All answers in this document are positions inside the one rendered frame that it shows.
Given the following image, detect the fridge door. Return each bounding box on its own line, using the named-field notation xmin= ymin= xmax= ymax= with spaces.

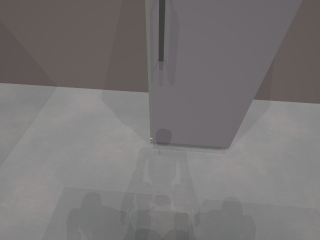
xmin=149 ymin=0 xmax=303 ymax=148

